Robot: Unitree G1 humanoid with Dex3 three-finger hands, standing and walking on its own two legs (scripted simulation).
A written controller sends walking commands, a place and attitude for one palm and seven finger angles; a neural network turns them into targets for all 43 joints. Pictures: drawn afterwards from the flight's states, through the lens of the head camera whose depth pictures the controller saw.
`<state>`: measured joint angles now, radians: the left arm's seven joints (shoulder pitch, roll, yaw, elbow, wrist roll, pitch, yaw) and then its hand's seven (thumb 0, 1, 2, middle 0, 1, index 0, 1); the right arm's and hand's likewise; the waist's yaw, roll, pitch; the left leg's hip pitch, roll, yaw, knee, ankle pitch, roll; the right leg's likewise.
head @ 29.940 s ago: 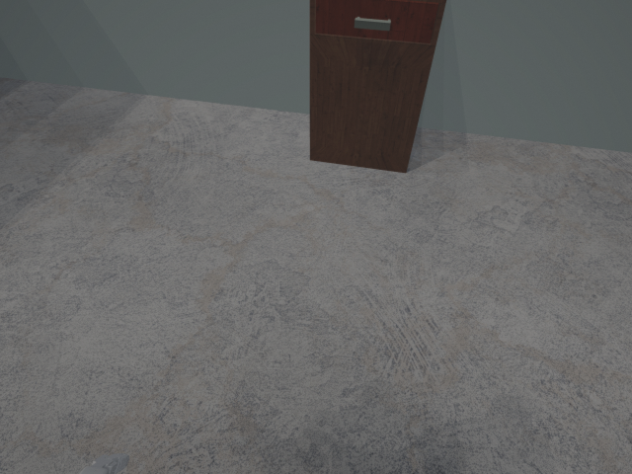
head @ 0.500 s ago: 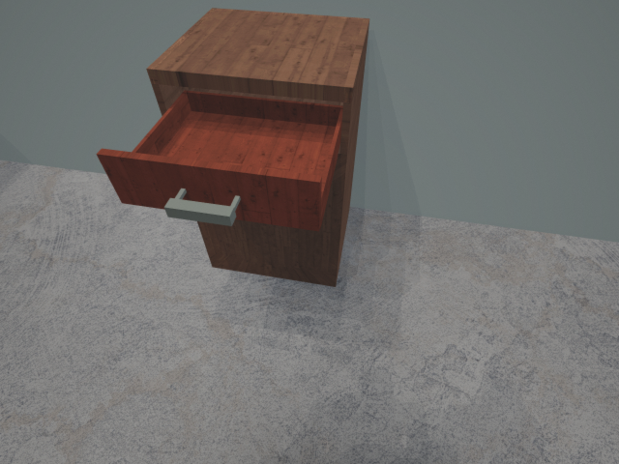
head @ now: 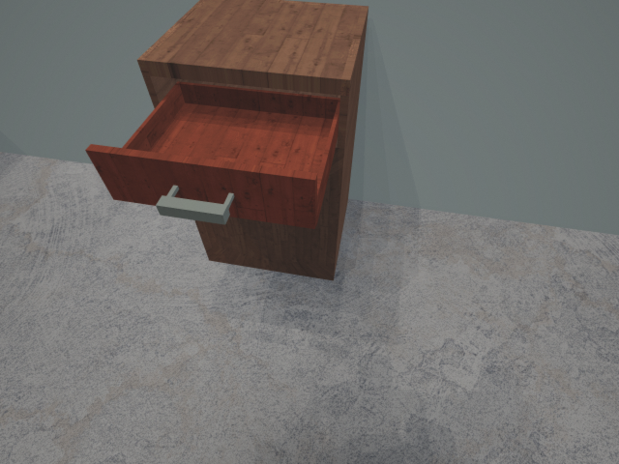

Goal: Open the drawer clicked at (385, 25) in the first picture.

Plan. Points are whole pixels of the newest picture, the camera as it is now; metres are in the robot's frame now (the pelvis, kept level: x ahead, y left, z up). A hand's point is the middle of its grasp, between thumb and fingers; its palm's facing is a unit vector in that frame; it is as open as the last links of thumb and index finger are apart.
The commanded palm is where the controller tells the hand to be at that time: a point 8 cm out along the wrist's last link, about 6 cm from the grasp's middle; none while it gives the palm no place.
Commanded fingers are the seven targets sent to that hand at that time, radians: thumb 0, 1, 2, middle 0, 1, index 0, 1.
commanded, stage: look to check the result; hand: left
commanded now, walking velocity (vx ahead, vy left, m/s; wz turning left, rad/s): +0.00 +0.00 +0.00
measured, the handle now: (197, 201) +0.58 +0.26 -0.06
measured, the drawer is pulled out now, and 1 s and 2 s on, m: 0.29 0.29 0.29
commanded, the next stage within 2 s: stand and wait in 0.08 s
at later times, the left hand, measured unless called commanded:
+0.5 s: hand out of the picture +0.06 +0.21 -0.17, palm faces +0.01 -0.96 -0.27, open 7.4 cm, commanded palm none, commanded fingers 0.00 0.90 0.90 -0.20 -0.30 -0.20 -0.30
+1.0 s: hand out of the picture +0.09 +0.23 -0.16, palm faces +0.00 -0.95 -0.31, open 7.4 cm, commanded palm none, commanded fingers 0.00 0.90 0.90 -0.20 -0.30 -0.20 -0.30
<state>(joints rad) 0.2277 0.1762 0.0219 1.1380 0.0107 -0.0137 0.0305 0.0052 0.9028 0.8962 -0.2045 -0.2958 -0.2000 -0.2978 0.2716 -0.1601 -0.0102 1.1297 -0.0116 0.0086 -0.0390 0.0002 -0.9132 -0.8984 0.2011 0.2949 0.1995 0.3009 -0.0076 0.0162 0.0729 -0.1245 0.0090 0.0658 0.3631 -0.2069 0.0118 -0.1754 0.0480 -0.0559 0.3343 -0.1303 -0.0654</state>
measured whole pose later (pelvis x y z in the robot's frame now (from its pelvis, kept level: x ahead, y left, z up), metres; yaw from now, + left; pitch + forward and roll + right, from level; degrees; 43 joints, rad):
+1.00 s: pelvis +0.03 +0.00 +0.00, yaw +0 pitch -1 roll +0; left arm 0.12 0.27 0.03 1.13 0.01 -0.02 0.02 0.01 0.90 0.90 -0.21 -0.30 -0.20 -0.30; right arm 0.15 -0.26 -0.01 1.13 -0.01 0.00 -0.03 0.00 -0.91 -0.90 0.20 0.30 0.20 0.30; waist -0.01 0.02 0.07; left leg -0.06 0.00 0.06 0.29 -0.21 0.01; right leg -0.13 0.05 -0.05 0.29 -0.14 -0.06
